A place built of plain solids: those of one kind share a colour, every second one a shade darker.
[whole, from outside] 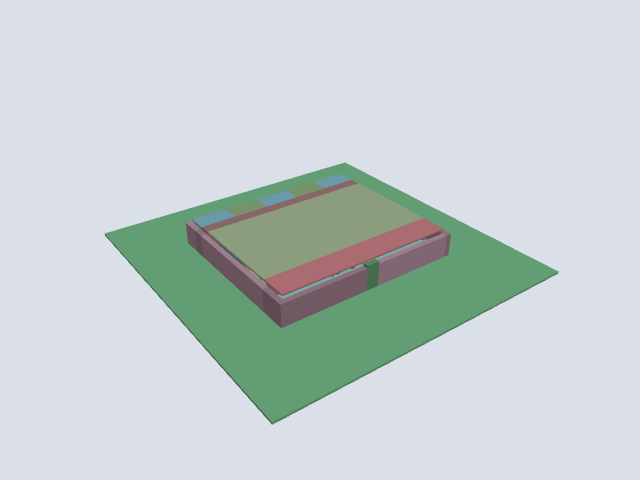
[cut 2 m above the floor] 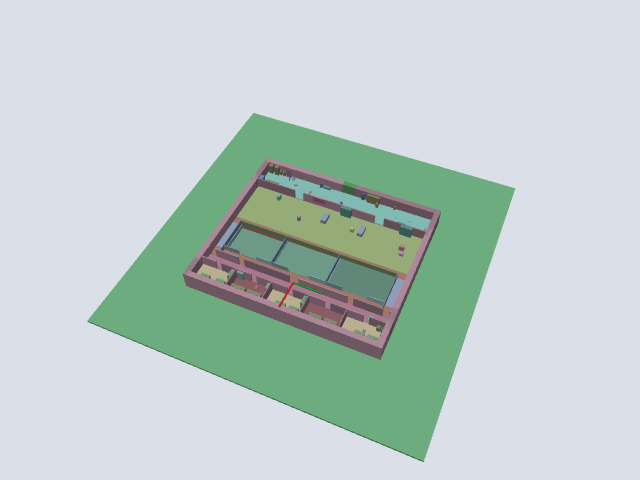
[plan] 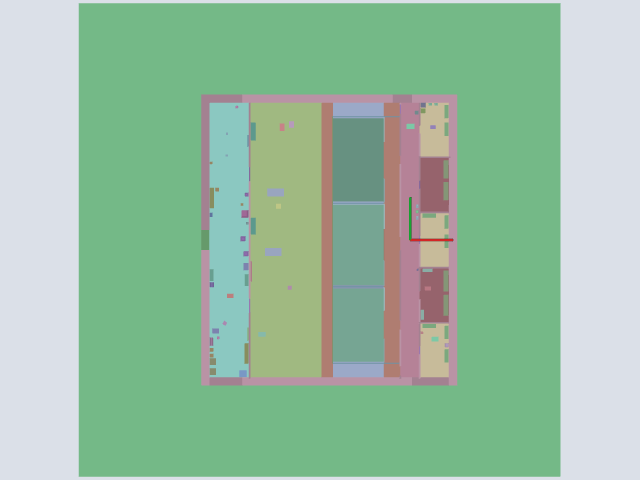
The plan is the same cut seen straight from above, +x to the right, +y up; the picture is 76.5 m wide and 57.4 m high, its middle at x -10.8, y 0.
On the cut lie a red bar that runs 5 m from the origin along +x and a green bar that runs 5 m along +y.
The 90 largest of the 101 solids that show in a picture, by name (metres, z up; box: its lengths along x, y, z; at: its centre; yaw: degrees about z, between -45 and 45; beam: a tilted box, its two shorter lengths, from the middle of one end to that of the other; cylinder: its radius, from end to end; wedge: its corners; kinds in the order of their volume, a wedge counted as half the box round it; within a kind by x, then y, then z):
{
 "ground_under_all_1": {"box": [57.62, 56.63, 0.4], "at": [-10.85, 0.0, -0.75]},
 "wall_1": {"box": [1.0, 16.2, 4.26], "at": [-24.51, -9.3, 1.53]},
 "wall_2": {"box": [1.0, 16.2, 4.26], "at": [-24.51, 9.3, 1.53]},
 "wall_3": {"box": [6.7, 1.0, 4.26], "at": [-21.66, -16.9, 1.53]},
 "wall_4": {"box": [6.7, 1.0, 4.26], "at": [-21.66, 16.9, 1.53]},
 "wall_5": {"box": [0.2, 7.89, 4.26], "at": [-19.21, -12.66, 1.53]},
 "wall_6": {"box": [0.2, 14.02, 4.26], "at": [-19.21, 0.0, 1.53]},
 "wall_7": {"box": [0.2, 7.89, 4.26], "at": [-19.21, 12.66, 1.53]},
 "wall_8": {"box": [19.82, 1.0, 4.26], "at": [-10.2, -16.9, 1.53]},
 "wall_9": {"box": [19.82, 1.0, 4.26], "at": [-10.2, 16.9, 1.53]},
 "wall_10": {"box": [0.2, 4.42, 4.26], "at": [-1.19, -12.9, 1.53]},
 "wall_11": {"box": [0.2, 8.43, 4.26], "at": [-1.19, -5.43, 1.53]},
 "wall_12": {"box": [0.2, 8.69, 4.26], "at": [-1.19, 4.73, 1.53]},
 "wall_13": {"box": [0.2, 5.03, 4.26], "at": [-1.19, 12.59, 1.53]},
 "wall_14": {"box": [4.1, 1.0, 4.26], "at": [-0.04, -16.9, 1.53]},
 "wall_15": {"box": [4.1, 1.0, 4.26], "at": [-0.04, 16.9, 1.53]},
 "wall_16": {"box": [0.2, 2.93, 4.26], "at": [1.11, -15.14, 1.53]},
 "wall_17": {"box": [0.2, 5.65, 4.26], "at": [1.11, -9.9, 1.53]},
 "wall_18": {"box": [0.2, 2.93, 4.26], "at": [1.11, -8.54, 1.53]},
 "wall_19": {"box": [0.2, 5.65, 4.26], "at": [1.11, -3.3, 1.53]},
 "wall_20": {"box": [0.2, 2.93, 4.26], "at": [1.11, 1.94, 1.53]},
 "wall_21": {"box": [0.2, 5.65, 4.26], "at": [1.11, 3.3, 1.53]},
 "wall_22": {"box": [0.2, 2.93, 4.26], "at": [1.11, 4.66, 1.53]},
 "wall_23": {"box": [0.2, 2.93, 4.26], "at": [1.11, 8.54, 1.53]},
 "wall_24": {"box": [0.2, 2.93, 4.26], "at": [1.11, 11.26, 1.53]},
 "wall_25": {"box": [0.2, 2.93, 4.26], "at": [1.11, 15.14, 1.53]},
 "wall_26": {"box": [5.4, 1.0, 4.26], "at": [2.91, -16.9, 1.53]},
 "wall_27": {"box": [3.8, 0.2, 4.26], "at": [2.91, -9.9, 1.53]},
 "wall_28": {"box": [3.8, 0.2, 4.26], "at": [2.91, -3.3, 1.53]},
 "wall_29": {"box": [3.8, 0.2, 4.26], "at": [2.91, 3.3, 1.53]},
 "wall_30": {"box": [3.8, 0.2, 4.26], "at": [2.91, 9.9, 1.53]},
 "wall_31": {"box": [5.4, 1.0, 4.26], "at": [2.91, 16.9, 1.53]},
 "wall_32": {"box": [1.0, 8.4, 4.26], "at": [5.11, -13.2, 1.53]},
 "wall_33": {"box": [1.0, 8.4, 4.26], "at": [5.11, -6.6, 1.53]},
 "wall_34": {"box": [1.0, 8.4, 4.26], "at": [5.11, 0.0, 1.53]},
 "wall_35": {"box": [1.0, 8.4, 4.26], "at": [5.11, 6.6, 1.53]},
 "wall_36": {"box": [1.0, 8.4, 4.26], "at": [5.11, 13.2, 1.53]},
 "floor_yard_1": {"box": [8.6, 33.0, 1.46], "at": [-14.91, 0.0, 0.13]},
 "floor_lobby_1": {"box": [4.9, 33.0, 1.46], "at": [-21.66, 0.0, 0.13]},
 "floor_plot_1": {"box": [6.07, 8.75, 0.6], "at": [-6.22, -10.18, -0.3]},
 "floor_plot_2": {"box": [6.07, 9.6, 1.26], "at": [-6.22, -0.6, 0.03]},
 "floor_plot_3": {"box": [6.07, 9.95, 1.46], "at": [-6.22, 9.57, 0.13]},
 "ceil_hall_1": {"box": [18.02, 33.0, 0.3], "at": [-10.2, 0.0, 4.41]},
 "floor_walkway_1": {"box": [1.35, 33.0, 1.46], "at": [-9.94, 0.0, 0.13]},
 "floor_walkway_2": {"box": [2.0, 33.0, 1.46], "at": [-2.19, 0.0, 0.13]},
 "floor_back_corridor_1": {"box": [2.3, 33.0, 1.46], "at": [-0.04, 0.0, 0.13]},
 "floor_store_1": {"box": [3.6, 6.6, 1.46], "at": [2.91, -13.2, 0.13]},
 "floor_store_2": {"box": [3.6, 6.6, 1.46], "at": [2.91, 0.0, 0.13]},
 "floor_store_3": {"box": [3.6, 6.6, 1.46], "at": [2.91, 13.2, 0.13]},
 "floor_office_1": {"box": [3.6, 6.6, 1.46], "at": [2.91, -6.6, 0.13]},
 "floor_office_2": {"box": [3.6, 6.6, 1.46], "at": [2.91, 6.6, 0.13]},
 "ceil_lobby_1": {"box": [4.9, 33.0, 0.3], "at": [-21.66, 0.0, 4.41]},
 "floor_baulk_1": {"box": [6.07, 1.95, 1.46], "at": [-6.22, -15.53, 0.13]},
 "floor_baulk_2": {"box": [6.07, 0.4, 1.46], "at": [-6.22, -5.6, 0.13]},
 "floor_baulk_3": {"box": [6.07, 0.4, 1.46], "at": [-6.22, 4.4, 0.13]},
 "floor_baulk_4": {"box": [6.07, 1.95, 1.46], "at": [-6.22, 15.53, 0.13]},
 "ceil_back_corridor_1": {"box": [2.3, 33.0, 0.3], "at": [-0.04, 0.0, 4.26]},
 "ceil_store_1": {"box": [3.6, 6.6, 0.3], "at": [2.91, -13.2, 4.26]},
 "ceil_store_2": {"box": [3.6, 6.6, 0.3], "at": [2.91, 0.0, 4.26]},
 "ceil_store_3": {"box": [3.6, 6.6, 0.3], "at": [2.91, 13.2, 4.26]},
 "ceil_office_1": {"box": [3.6, 6.6, 0.3], "at": [2.91, -6.6, 4.26]},
 "ceil_office_2": {"box": [3.6, 6.6, 0.3], "at": [2.91, 6.6, 4.26]},
 "shelves_store_1": {"box": [1.6, 0.5, 2.0], "at": [2.26, -10.28, 1.86]},
 "shelves_store_2": {"box": [1.6, 0.5, 2.0], "at": [2.26, 2.92, 1.86]},
 "shelves_store_3": {"box": [0.5, 1.6, 2.0], "at": [4.33, -13.85, 1.86]},
 "shelves_store_4": {"box": [0.5, 1.6, 2.0], "at": [4.33, -11.05, 1.86]},
 "shelves_store_5": {"box": [0.5, 1.6, 2.0], "at": [4.33, -0.15, 1.86]},
 "shelves_store_6": {"box": [0.5, 1.6, 2.0], "at": [4.33, 2.15, 1.86]},
 "shelves_store_7": {"box": [0.5, 1.6, 2.0], "at": [4.33, 13.25, 1.86]},
 "shelves_store_8": {"box": [0.5, 1.6, 2.0], "at": [4.33, 15.35, 1.86]},
 "cabinets_office_1": {"box": [0.6, 2.5, 2.0], "at": [4.28, -7.8, 1.86]},
 "cabinets_office_2": {"box": [0.6, 2.5, 2.0], "at": [4.28, -4.9, 1.86]},
 "cabinets_office_3": {"box": [0.6, 2.2, 2.0], "at": [4.28, 5.85, 1.86]},
 "cabinets_office_4": {"box": [0.6, 2.2, 2.0], "at": [4.28, 8.45, 1.86]},
 "door_leaf_1": {"box": [0.97, 2.4, 4.73], "at": [-24.52, 0.0, 1.76]},
 "rail_far_1": {"box": [0.12, 29.62, 2.51], "at": [-9.32, 0.0, 0.66]},
 "rail_baulk_1": {"box": [6.07, 0.12, 2.51], "at": [-6.23, -5.6, 0.66]},
 "rail_baulk_2": {"box": [6.07, 0.12, 2.51], "at": [-6.23, 4.4, 0.66]},
 "rail_baulk_3": {"box": [7.97, 0.12, 2.51], "at": [-5.28, -14.75, 0.66]},
 "rail_baulk_4": {"box": [7.97, 0.12, 2.51], "at": [-5.28, 14.75, 0.66]},
 "cabinets_hall_1": {"box": [0.6, 2.0, 2.0], "at": [-18.78, 1.65, 1.86]},
 "cabinets_hall_2": {"box": [0.6, 2.15, 2.0], "at": [-18.78, 12.97, 1.86]},
 "lockers_lobby_1": {"box": [0.5, 2.45, 1.8], "at": [-23.73, 5.03, 1.76]},
 "lockers_lobby_2": {"box": [0.5, 2.45, 1.8], "at": [-19.59, -13.57, 1.76]},
 "console_hall_1": {"box": [2.0, 0.95, 0.79], "at": [-16.39, -1.43, 1.25]},
 "console_hall_2": {"box": [2.0, 0.95, 0.79], "at": [-16.12, 5.67, 1.25]},
 "drinks_machine_lobby_1": {"box": [0.75, 0.8, 1.85], "at": [-23.61, -15.75, 1.78]},
 "drinks_machine_lobby_2": {"box": [0.75, 0.8, 1.85], "at": [-23.61, -14.55, 1.78]},
 "machine_lobby_1": {"box": [0.9, 0.8, 1.73], "at": [-20.01, -15.97, 1.82]},
 "rail_end_1": {"box": [0.12, 3.09, 2.51], "at": [-3.13, -4.0, 0.66]}
}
